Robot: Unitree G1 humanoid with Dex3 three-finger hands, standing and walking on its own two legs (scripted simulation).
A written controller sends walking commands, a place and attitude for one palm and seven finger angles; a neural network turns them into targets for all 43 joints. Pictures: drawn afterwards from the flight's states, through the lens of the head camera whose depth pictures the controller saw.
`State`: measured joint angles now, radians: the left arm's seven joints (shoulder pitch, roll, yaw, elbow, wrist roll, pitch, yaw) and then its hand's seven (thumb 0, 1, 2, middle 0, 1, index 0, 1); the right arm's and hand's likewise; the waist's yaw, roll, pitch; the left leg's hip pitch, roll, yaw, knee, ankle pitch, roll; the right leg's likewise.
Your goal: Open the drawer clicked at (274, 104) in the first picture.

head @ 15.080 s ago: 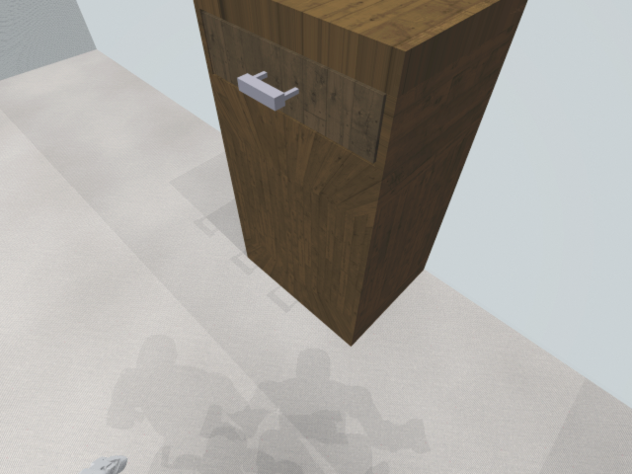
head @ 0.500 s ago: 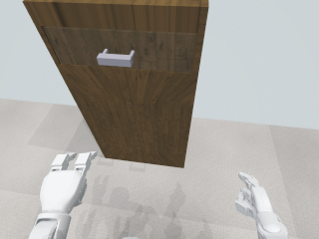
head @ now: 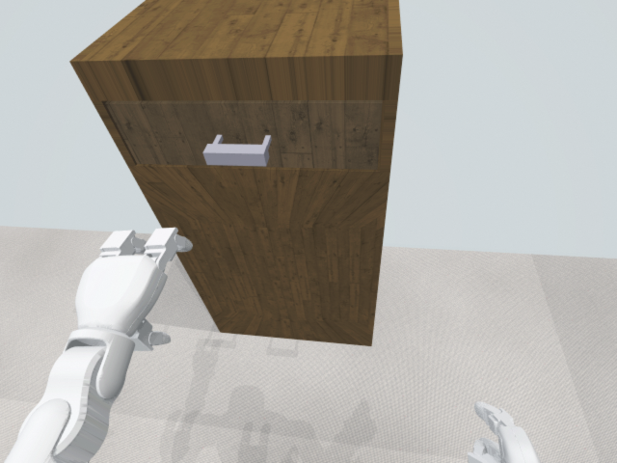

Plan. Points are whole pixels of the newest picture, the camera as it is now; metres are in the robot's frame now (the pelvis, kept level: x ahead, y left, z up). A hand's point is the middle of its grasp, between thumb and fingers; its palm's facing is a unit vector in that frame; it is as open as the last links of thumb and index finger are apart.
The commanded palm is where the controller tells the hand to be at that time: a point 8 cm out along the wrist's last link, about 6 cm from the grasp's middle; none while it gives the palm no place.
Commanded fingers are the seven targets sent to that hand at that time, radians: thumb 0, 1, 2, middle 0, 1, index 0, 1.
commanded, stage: raise the hand with hooked fingers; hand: left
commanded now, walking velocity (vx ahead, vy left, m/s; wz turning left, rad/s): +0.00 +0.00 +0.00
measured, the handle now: (239, 147) +0.60 +0.22 +0.08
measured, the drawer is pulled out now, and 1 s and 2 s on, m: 0.00 0.00 0.00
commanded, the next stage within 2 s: move the hooked fingers above the handle in 0.86 s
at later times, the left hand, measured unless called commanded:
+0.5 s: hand (120, 210) +0.31 +0.26 +0.20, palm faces +0.14 -0.01 -0.99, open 13.8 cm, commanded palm +0.27 +0.25 +0.25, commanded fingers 0.00 -0.50 0.30 -0.30 -1.20 -0.30 -1.20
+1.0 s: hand (127, 223) +0.30 +0.25 +0.19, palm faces +0.13 -0.03 -0.99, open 13.8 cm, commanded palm +0.27 +0.24 +0.25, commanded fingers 0.00 -0.50 0.30 -0.30 -1.20 -0.30 -1.20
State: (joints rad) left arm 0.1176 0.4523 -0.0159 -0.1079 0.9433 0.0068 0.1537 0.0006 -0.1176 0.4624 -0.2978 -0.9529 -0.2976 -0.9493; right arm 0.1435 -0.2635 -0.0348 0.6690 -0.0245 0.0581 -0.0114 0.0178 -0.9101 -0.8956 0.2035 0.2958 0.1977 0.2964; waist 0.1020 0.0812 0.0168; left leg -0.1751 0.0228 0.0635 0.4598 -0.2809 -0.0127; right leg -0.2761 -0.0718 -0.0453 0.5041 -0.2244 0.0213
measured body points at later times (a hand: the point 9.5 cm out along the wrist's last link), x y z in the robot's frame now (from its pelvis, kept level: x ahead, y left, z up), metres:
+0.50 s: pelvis +0.00 +0.00 +0.01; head +0.00 -0.04 +0.45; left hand +0.30 +0.25 +0.25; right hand +0.22 -0.20 -0.10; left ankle -0.02 +0.13 -0.74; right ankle +0.03 -0.13 -0.74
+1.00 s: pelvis -0.02 +0.00 +0.01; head -0.01 -0.05 +0.45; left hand +0.29 +0.25 +0.24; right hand +0.19 -0.22 -0.11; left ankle -0.02 +0.13 -0.74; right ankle +0.03 -0.13 -0.74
